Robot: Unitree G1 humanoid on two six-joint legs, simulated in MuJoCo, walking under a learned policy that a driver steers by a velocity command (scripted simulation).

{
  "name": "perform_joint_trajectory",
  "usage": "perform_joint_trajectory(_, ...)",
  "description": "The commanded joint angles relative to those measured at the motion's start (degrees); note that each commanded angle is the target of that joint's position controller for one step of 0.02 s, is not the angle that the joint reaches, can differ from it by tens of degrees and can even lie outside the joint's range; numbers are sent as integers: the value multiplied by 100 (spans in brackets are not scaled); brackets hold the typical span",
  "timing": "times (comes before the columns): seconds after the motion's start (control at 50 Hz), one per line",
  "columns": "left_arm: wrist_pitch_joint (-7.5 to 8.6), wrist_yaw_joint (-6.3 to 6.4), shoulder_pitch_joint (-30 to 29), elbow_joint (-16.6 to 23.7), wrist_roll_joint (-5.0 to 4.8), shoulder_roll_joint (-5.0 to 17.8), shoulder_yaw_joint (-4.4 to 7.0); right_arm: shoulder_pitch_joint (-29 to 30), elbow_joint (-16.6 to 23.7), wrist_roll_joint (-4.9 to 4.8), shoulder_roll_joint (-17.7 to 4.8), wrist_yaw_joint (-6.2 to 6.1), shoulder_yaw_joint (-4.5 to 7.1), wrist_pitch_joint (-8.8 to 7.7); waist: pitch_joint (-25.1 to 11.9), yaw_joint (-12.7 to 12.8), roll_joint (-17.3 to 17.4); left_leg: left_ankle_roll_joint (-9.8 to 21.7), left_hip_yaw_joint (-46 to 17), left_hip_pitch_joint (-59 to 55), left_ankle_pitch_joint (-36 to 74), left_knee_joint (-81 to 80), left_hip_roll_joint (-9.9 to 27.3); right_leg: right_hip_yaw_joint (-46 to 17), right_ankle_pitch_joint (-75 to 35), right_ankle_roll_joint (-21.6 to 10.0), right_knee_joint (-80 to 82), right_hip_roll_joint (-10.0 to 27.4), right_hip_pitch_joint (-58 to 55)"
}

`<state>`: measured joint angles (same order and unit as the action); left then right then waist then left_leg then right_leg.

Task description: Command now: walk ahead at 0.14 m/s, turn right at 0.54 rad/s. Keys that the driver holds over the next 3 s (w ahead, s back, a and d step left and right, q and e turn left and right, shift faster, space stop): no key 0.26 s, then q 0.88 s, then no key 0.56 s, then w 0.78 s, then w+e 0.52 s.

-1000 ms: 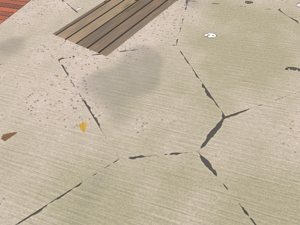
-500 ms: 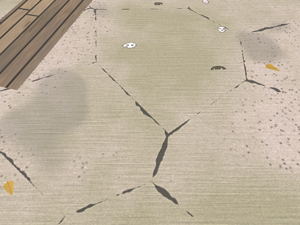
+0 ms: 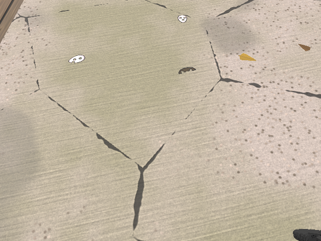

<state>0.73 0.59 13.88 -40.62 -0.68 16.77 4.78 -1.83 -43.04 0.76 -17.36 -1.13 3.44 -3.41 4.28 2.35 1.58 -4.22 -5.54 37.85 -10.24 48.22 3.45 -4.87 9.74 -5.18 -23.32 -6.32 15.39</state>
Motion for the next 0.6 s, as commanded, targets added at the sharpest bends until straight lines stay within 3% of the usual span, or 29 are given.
perform_joint_trajectory(0.02,-47,123,-159,440,-25,914,235,-162,246,-43,-355,46,61,28,-1123,-157,-686,-72,208,-956,693,-711,-319,-858,-2818,-687,138,1241,-224)
perform_joint_trajectory(0.1,-96,128,-73,398,35,766,154,-10,321,-34,-522,124,112,-22,-1026,-56,-869,84,156,-1136,334,-1358,-358,-1384,-2261,-621,-313,1442,-568)
perform_joint_trajectory(0.14,-82,136,-247,425,16,659,88,-261,284,2,-533,148,139,-113,-956,-297,-926,352,249,-1707,901,-2247,-346,-1519,-1874,-410,-706,1290,-573)
perform_joint_trajectory(0.16,-47,138,-119,443,71,488,32,-347,312,97,-697,129,163,-171,-1079,-291,-669,582,-112,-2367,2269,-2503,98,-1396,-1411,-150,-1092,972,-358)
perform_joint_trajectory(0.18,12,135,339,474,190,277,-38,-400,383,223,-1049,83,208,-167,-1477,9,294,1155,-983,-3404,4398,-2217,1072,-909,222,151,-1921,425,268)
perform_joint_trajectory(0.2,-2,143,650,428,127,338,-49,-612,238,254,-745,74,150,-78,-1752,19,1273,2133,-2062,-3839,4714,-2339,1851,-544,2661,525,-2673,90,931)
perform_joint_trajectory(0.22,-66,147,477,399,97,751,31,-710,221,94,-423,107,51,-43,-1704,-159,1017,2327,-2456,-3794,3838,-2530,1958,-536,3088,742,-3346,303,1210)
perform_joint_trajectory(0.24,-150,161,161,409,47,894,97,-698,209,31,-422,118,42,-11,-1528,-271,697,2157,-2198,-3711,3079,-2561,1711,-506,2891,855,-3849,365,1418)
perform_joint_trajectory(0.26,-249,177,52,362,28,848,111,-564,219,3,-483,124,43,31,-1326,-241,481,1964,-1855,-3460,2518,-2621,1488,-460,2683,944,-4064,426,1480)
perform_joint_trajectory(0.28,-321,175,40,326,69,729,83,-356,227,-10,-450,137,10,59,-1154,-162,419,1808,-1631,-3048,1974,-2742,1311,-443,2431,993,-3817,598,1301)
perform_joint_trajectory(0.3,-352,152,106,274,77,497,20,-134,220,-7,-414,158,-14,110,-1000,-15,489,1592,-1278,-2620,1482,-2871,999,-278,2285,1014,-3132,717,913)
perform_joint_trajectory(0.34,-303,127,-42,227,91,209,-75,-85,204,-42,-558,174,59,235,-826,-113,834,1435,-866,-2311,1253,-2910,523,182,1925,1014,-1933,558,347)
perform_joint_trajectory(0.38,-253,140,-64,164,45,349,-10,-307,190,-91,-813,146,154,304,-985,-202,881,1523,-1058,-2559,1087,-2828,561,287,1232,947,-1260,414,102)
perform_joint_trajectory(0.44,-217,162,32,76,60,463,51,-349,228,-201,-816,71,171,358,-1007,-121,813,1312,-1267,-2272,345,-2776,508,357,354,623,-200,398,-545)
perform_joint_trajectory(0.46,-206,178,56,120,117,610,89,-353,248,-196,-716,52,142,345,-1049,-101,631,1114,-1203,-1845,25,-2631,411,141,186,435,-197,730,-938)
perform_joint_trajectory(0.48,-217,198,89,109,187,918,177,-299,352,-165,-522,60,106,309,-962,-183,-117,841,-668,-1338,-376,-2227,15,-260,332,133,-162,1230,-973)
perform_joint_trajectory(0.5,-224,191,90,65,209,954,221,-190,419,-167,-436,83,91,279,-744,-181,-990,590,44,-1070,-940,-1627,-506,-725,397,-214,196,1637,-681)
perform_joint_trajectory(0.52,-197,197,-123,187,246,886,199,-201,417,-149,-506,103,123,263,-583,-141,-1362,459,331,-841,-1244,-885,-643,-1235,-106,-532,513,2189,-614)
perform_joint_trajectory(0.54,-143,230,-295,287,284,827,184,-255,393,-150,-591,114,187,269,-557,-118,-1424,392,391,-607,-1875,-4,-538,-1416,-993,-759,489,2548,-696)
perform_joint_trajectory(0.56,-78,261,-321,325,257,779,165,-354,353,-166,-666,109,251,310,-553,-120,-1202,321,275,-365,-2179,751,-457,-1387,-1905,-877,391,2677,-838)
perform_joint_trajectory(0.6,2,283,-487,312,115,760,161,-565,313,-195,-503,105,248,418,-539,-251,-867,185,168,-51,-2018,1131,-262,-883,-2822,-755,146,2584,-1157)
